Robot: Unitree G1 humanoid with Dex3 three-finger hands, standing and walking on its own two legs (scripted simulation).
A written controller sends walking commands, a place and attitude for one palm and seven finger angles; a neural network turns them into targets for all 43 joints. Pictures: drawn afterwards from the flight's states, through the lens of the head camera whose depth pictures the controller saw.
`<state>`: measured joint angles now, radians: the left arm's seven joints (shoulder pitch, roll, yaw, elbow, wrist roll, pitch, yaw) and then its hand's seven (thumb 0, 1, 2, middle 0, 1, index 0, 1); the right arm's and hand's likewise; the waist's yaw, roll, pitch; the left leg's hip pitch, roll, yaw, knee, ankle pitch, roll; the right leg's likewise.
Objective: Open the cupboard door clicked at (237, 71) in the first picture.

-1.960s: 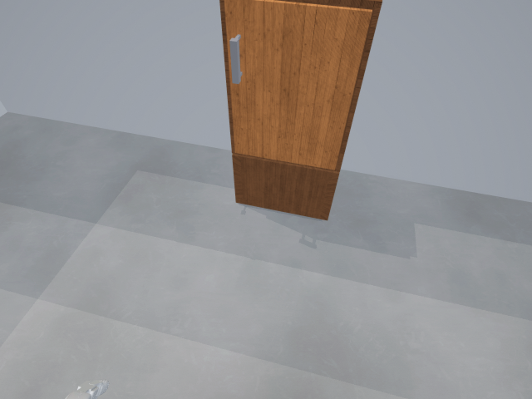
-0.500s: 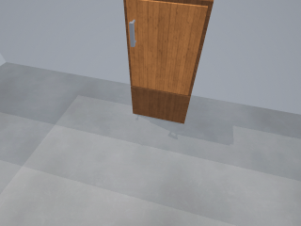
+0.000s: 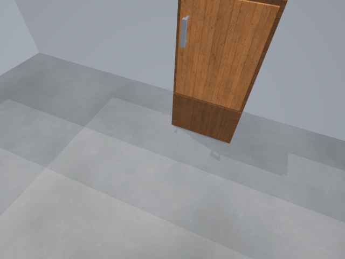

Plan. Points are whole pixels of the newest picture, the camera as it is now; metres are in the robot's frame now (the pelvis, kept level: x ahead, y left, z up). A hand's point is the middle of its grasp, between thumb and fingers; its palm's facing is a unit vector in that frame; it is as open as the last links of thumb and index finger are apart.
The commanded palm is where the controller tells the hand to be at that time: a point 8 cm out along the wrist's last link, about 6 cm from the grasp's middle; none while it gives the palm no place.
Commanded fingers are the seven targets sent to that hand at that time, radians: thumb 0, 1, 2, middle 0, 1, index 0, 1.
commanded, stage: walk to a spot facing it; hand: left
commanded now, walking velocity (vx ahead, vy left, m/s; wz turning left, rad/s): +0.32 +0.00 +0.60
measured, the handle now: (185, 31) +1.13 -0.01 +0.01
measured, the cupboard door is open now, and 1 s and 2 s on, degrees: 0 0 0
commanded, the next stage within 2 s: turn to face it in 0.52 s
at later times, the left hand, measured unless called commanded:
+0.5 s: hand (86, 252) +0.17 +0.23 -0.16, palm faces +0.18 -0.97 -0.19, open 7.4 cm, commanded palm none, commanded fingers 0.00 0.90 0.90 -0.20 -0.30 -0.20 -0.30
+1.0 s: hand (102, 238) +0.21 +0.21 -0.18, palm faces +0.28 -0.95 -0.15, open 7.3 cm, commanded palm none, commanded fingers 0.00 0.90 0.90 -0.20 -0.30 -0.20 -0.30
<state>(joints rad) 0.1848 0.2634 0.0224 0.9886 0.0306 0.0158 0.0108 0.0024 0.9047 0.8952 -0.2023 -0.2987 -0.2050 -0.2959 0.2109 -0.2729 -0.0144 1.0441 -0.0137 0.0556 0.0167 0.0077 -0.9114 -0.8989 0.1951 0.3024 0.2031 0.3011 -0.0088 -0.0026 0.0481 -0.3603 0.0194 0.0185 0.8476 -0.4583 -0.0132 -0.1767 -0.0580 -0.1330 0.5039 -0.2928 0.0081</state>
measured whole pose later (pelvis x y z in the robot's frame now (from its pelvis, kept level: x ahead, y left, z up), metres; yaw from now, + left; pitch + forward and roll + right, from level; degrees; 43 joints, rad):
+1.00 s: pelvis +0.29 +0.05 +0.00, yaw +8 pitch -1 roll -1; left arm 0.37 0.15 0.06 1.09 0.02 0.02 0.01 0.00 0.92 0.90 -0.20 -0.30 -0.20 -0.30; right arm 0.07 -0.15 -0.02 0.98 -0.01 -0.03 -0.03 0.00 -0.91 -0.90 0.19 0.30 0.20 0.30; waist 0.06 -0.02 0.06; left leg -0.31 0.05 0.11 0.56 -0.22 -0.01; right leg -0.22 0.01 -0.04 0.56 -0.32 -0.01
